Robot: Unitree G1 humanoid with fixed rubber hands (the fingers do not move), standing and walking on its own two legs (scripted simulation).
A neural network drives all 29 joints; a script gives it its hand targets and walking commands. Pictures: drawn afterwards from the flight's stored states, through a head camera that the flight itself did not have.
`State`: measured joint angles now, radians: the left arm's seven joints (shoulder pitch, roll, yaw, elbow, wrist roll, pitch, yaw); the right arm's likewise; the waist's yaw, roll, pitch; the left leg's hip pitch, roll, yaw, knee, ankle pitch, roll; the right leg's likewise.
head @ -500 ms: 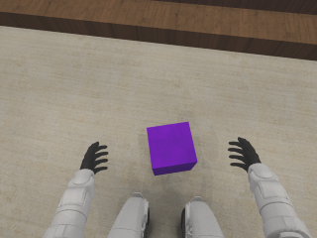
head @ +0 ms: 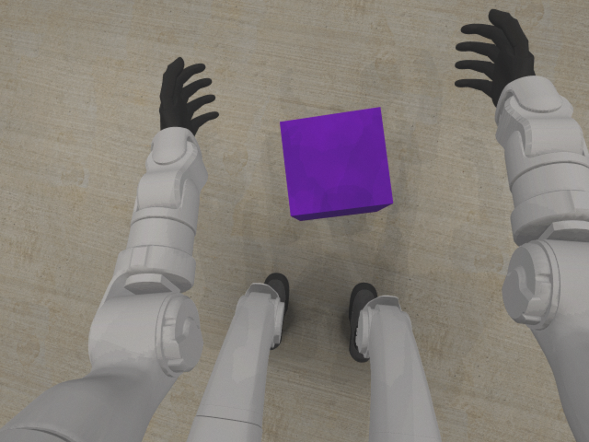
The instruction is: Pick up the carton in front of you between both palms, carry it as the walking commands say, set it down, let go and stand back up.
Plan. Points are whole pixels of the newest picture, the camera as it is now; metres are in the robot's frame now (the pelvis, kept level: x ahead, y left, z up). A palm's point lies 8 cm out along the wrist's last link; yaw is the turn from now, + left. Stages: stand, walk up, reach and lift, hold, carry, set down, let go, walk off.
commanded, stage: reach and lift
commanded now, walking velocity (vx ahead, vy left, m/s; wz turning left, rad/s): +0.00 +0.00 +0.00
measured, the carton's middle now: (334, 172) +0.49 +0.01 -0.52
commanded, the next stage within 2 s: none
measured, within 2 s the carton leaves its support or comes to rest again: leaves its support in 1.74 s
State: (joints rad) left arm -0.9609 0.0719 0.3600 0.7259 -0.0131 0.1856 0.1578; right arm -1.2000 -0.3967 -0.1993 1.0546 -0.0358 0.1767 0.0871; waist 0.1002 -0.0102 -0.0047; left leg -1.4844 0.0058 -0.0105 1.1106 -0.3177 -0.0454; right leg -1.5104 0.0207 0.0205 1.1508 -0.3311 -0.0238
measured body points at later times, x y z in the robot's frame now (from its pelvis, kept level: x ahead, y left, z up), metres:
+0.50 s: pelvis -0.01 +0.01 -0.14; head +0.34 -0.01 +0.15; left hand +0.47 +0.20 -0.30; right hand +0.53 -0.18 -0.31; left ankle +0.09 +0.15 -0.61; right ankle +0.08 -0.10 -0.61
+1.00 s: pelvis -0.04 +0.01 -0.27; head +0.34 -0.01 -0.04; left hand +0.49 +0.21 -0.46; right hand +0.54 -0.17 -0.47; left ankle +0.08 +0.14 -0.61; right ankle +0.08 -0.10 -0.61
